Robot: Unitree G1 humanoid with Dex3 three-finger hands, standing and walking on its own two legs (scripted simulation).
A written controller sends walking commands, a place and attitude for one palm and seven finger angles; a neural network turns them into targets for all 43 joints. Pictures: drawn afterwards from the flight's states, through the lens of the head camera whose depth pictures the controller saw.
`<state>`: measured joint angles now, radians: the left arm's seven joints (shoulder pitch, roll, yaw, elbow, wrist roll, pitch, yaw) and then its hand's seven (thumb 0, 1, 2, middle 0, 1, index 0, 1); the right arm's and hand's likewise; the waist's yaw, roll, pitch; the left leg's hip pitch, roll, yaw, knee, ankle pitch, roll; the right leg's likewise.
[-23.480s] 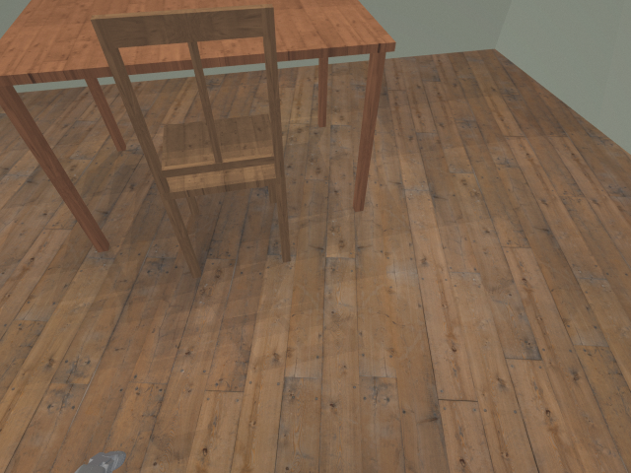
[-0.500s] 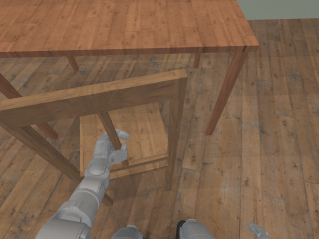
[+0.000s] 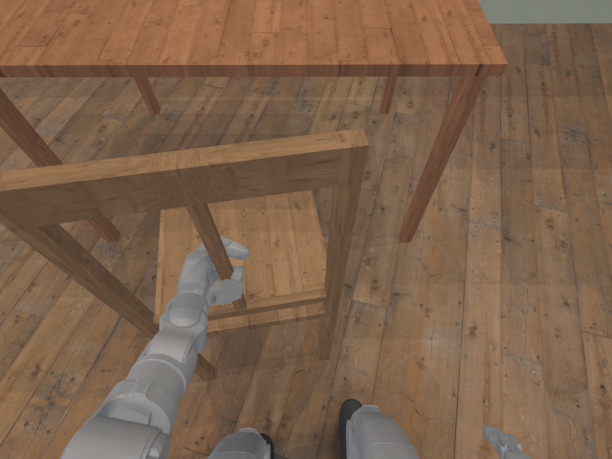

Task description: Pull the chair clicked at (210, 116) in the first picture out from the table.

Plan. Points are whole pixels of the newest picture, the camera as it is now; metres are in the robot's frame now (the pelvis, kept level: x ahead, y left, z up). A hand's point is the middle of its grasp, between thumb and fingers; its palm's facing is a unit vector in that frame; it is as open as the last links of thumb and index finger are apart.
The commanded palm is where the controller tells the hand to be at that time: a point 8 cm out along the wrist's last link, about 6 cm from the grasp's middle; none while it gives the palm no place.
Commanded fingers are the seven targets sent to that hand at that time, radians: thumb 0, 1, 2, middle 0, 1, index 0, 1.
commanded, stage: step backward, pulling the chair out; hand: left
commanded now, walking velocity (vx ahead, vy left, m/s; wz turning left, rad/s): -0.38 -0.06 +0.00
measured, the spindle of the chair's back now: (223, 265) +0.38 +0.14 -0.05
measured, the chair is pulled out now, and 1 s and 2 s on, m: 0.25 0.40 0.65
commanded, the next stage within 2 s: stop walking, hand still on the chair in 1.42 s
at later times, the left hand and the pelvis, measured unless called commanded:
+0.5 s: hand (224, 316) +0.30 +0.13 -0.06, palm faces -0.01 -0.98 -0.22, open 5.4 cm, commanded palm +0.30 +0.18 -0.05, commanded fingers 0.00 0.90 0.90 -0.50 -1.45 -0.50 -1.45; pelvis -0.05 -0.01 +0.00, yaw +0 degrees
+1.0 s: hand (214, 394) +0.20 +0.13 -0.06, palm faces -0.03 -0.97 -0.23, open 5.4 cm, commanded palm +0.19 +0.18 -0.05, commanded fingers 0.00 0.90 0.90 -0.50 -1.45 -0.50 -1.45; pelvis -0.16 +0.00 +0.00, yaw +0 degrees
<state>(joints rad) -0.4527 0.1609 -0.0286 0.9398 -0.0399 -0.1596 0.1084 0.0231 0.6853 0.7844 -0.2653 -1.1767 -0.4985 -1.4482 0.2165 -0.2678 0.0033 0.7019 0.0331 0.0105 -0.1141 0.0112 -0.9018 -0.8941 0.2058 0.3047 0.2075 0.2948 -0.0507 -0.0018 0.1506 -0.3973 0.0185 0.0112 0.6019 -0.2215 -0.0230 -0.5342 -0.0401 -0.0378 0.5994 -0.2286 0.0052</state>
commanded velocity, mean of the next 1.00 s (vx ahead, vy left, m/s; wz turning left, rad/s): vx -0.38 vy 0.00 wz -0.01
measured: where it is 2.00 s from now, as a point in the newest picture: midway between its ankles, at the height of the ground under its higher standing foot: outside the picture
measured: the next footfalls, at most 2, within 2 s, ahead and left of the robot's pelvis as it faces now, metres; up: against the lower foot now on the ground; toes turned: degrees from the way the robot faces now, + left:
left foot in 0.26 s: +0.03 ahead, +0.13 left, +0.00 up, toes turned +2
right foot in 0.46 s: +0.04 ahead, -0.13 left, +0.00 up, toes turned +0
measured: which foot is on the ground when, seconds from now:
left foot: down 0.00-0.14, up 0.16-0.24, down 0.26-0.54, up 0.56-0.68, down 0.70-1.00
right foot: down 0.00-0.30, up 0.32-0.44, down 0.46-0.74, up 0.76-0.86, down 0.88-1.00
